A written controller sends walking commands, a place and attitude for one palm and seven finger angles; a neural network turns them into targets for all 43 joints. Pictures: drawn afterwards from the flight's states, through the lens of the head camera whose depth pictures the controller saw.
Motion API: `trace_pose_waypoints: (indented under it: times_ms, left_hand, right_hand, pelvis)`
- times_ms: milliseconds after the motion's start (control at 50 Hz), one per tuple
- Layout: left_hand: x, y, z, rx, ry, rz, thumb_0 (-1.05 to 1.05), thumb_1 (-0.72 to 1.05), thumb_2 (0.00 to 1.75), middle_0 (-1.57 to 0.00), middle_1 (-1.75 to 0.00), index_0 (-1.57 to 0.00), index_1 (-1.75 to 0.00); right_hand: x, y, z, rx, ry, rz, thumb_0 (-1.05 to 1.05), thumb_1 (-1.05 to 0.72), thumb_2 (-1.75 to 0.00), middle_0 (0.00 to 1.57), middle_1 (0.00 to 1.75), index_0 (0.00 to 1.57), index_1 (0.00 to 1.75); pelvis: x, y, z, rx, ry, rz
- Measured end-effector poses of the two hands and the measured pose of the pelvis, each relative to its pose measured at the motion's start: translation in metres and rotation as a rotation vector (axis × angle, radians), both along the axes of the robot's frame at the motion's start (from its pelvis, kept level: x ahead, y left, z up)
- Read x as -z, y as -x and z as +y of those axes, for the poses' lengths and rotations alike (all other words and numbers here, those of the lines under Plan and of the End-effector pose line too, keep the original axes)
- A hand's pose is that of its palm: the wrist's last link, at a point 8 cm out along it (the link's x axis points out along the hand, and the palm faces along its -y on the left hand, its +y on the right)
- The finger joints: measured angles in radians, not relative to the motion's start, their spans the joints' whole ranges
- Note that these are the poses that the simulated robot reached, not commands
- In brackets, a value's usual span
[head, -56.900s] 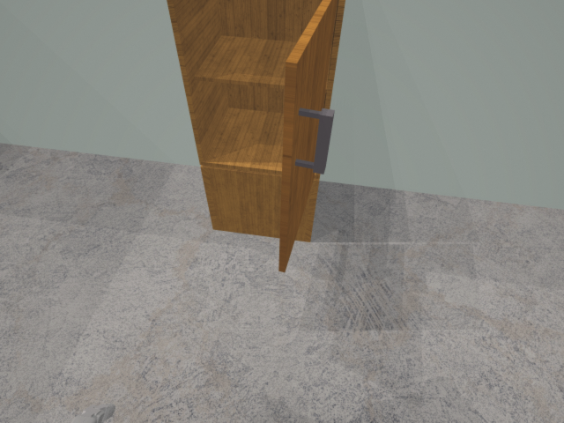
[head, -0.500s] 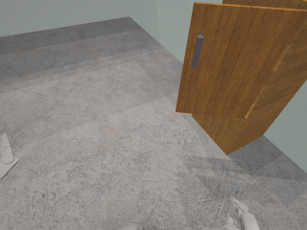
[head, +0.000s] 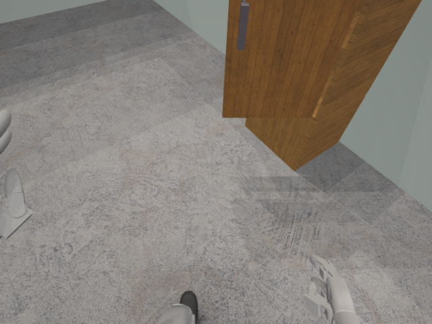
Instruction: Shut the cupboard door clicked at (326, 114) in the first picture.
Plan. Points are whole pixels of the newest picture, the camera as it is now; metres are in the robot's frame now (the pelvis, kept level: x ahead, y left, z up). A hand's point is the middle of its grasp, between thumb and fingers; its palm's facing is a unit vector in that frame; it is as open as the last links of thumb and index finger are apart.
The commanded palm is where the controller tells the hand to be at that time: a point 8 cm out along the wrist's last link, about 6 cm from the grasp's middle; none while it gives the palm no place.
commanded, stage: stop stepping back and stand still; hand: left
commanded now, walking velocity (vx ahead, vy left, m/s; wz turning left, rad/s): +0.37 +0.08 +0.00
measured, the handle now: (242, 24) +0.94 -0.01 +0.08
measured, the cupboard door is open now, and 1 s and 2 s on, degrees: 56 56 56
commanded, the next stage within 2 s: let the arm hang, fingers relaxed in 1.48 s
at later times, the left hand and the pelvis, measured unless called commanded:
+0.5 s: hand out of the picture +0.17 +0.30 +0.20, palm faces +0.40 -0.81 -0.43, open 7.5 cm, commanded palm +0.10 +0.34 +0.19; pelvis -0.04 +0.04 +0.01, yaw +0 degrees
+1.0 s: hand out of the picture +0.19 +0.34 +0.19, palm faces +0.43 -0.80 -0.41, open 7.5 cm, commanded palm +0.12 +0.38 +0.19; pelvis -0.02 +0.09 +0.01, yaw +0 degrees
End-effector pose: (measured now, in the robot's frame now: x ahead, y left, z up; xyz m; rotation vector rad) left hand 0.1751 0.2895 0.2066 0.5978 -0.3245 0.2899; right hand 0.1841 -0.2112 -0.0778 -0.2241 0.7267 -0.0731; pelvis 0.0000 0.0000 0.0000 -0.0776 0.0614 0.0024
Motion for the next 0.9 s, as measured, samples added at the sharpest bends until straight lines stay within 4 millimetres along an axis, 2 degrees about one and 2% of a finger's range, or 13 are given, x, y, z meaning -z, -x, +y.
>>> trace_pose_waypoints:
  times_ms: [80, 200, 260, 300, 380, 440, 500, 560, 640, 720, 820, 900]
  left_hand:
    - [0.0, 0.025, -0.001, 0.01, -0.002, 0.004, 0.02, 0.88, 0.89, -0.22, -0.3, -0.22, -0.3]
    - [0.018, 0.057, 0.025, -0.105, 0.09, -0.029, 0.01, 0.88, 0.89, -0.22, -0.3, -0.22, -0.3]
    - [0.026, 0.062, 0.039, -0.145, 0.152, -0.093, 0.01, 0.88, 0.89, -0.22, -0.3, -0.22, -0.3]
    - [0.031, 0.057, 0.047, -0.151, 0.183, -0.133, 0.02, 0.88, 0.89, -0.22, -0.3, -0.21, -0.3]
    - [0.031, 0.04, 0.06, -0.131, 0.202, -0.131, 0.02, 0.88, 0.89, -0.21, -0.3, -0.21, -0.3]
    - [0.014, 0.035, 0.057, -0.074, 0.142, -0.093, 0.02, 0.89, 0.89, -0.21, -0.3, -0.21, -0.3]
    - [-0.008, 0.044, 0.05, -0.013, 0.063, -0.06, 0.02, 0.89, 0.89, -0.21, -0.3, -0.21, -0.3]
    - [-0.018, 0.058, 0.047, 0.001, 0.005, 0.004, 0.02, 0.89, 0.89, -0.21, -0.3, -0.21, -0.3]
    - [-0.005, 0.074, 0.056, -0.076, -0.008, 0.1, 0.01, 0.88, 0.89, -0.21, -0.3, -0.21, -0.3]
    - [0.017, 0.077, 0.076, -0.198, 0.109, 0.091, 0.01, 0.88, 0.89, -0.22, -0.3, -0.22, -0.3]
    - [0.041, 0.059, 0.089, -0.244, 0.259, 0.005, 0.02, 0.88, 0.89, -0.21, -0.3, -0.21, -0.3]
    - [0.032, 0.041, 0.089, -0.163, 0.248, -0.042, 0.02, 0.89, 0.89, -0.21, -0.3, -0.21, -0.3]
  right_hand:
    - [-0.006, 0.041, -0.02, 0.089, 0.011, 0.017, 0.01, -0.9, -0.9, 0.2, 0.3, 0.2, 0.3]
    - [-0.006, 0.084, -0.045, 0.168, 0.098, 0.002, 0.01, -0.9, -0.9, 0.2, 0.3, 0.2, 0.3]
    - [-0.002, 0.098, -0.047, 0.179, 0.141, 0.034, 0.01, -0.9, -0.9, 0.2, 0.3, 0.2, 0.3]
    - [-0.001, 0.102, -0.042, 0.174, 0.166, 0.054, 0.01, -0.9, -0.9, 0.2, 0.3, 0.2, 0.3]
    - [-0.004, 0.101, -0.015, 0.149, 0.153, 0.046, 0.01, -0.9, -0.9, 0.2, 0.3, 0.2, 0.3]
    - [-0.013, 0.099, 0.014, 0.116, 0.087, 0.011, 0.01, -0.9, -0.9, 0.19, 0.3, 0.2, 0.3]
    - [-0.021, 0.098, 0.04, 0.086, 0.016, 0.0, 0.01, -0.9, -0.9, 0.2, 0.3, 0.2, 0.3]
    - [-0.023, 0.093, 0.056, 0.069, -0.04, -0.01, 0.01, -0.9, -0.9, 0.2, 0.3, 0.2, 0.3]
    - [-0.012, 0.084, 0.059, 0.049, -0.056, 0.001, 0.01, -0.89, -0.9, 0.2, 0.3, 0.21, 0.3]
    - [-0.003, 0.082, 0.05, 0.042, -0.018, 0.048, 0.01, -0.9, -0.9, 0.2, 0.3, 0.21, 0.3]
    - [-0.006, 0.072, 0.036, 0.038, 0.088, 0.052, 0.01, -0.9, -0.9, 0.2, 0.3, 0.2, 0.3]
    - [-0.019, 0.059, 0.038, 0.076, 0.117, 0.008, 0.01, -0.9, -0.9, 0.2, 0.3, 0.2, 0.3]
  pelvis:
    - [-0.002, 0.008, -0.005, 0.006, -0.04, -0.047]
    - [0.004, 0.013, 0.006, -0.019, -0.036, -0.1]
    - [0.006, 0.011, 0.017, -0.023, -0.029, -0.117]
    - [0.009, 0.01, 0.025, -0.037, -0.023, -0.119]
    - [0.008, 0.026, 0.039, -0.031, -0.048, -0.121]
    - [-0.003, 0.039, 0.043, -0.017, -0.048, -0.108]
    - [-0.015, 0.043, 0.045, 0.001, -0.038, -0.083]
    - [-0.019, 0.041, 0.046, 0.016, -0.039, -0.063]
    - [-0.015, 0.042, 0.049, 0.022, -0.058, -0.061]
    - [-0.013, 0.034, 0.055, 0.017, -0.064, -0.079]
    - [-0.006, 0.022, 0.067, -0.033, -0.048, -0.099]
    - [-0.005, 0.019, 0.077, -0.013, -0.071, -0.113]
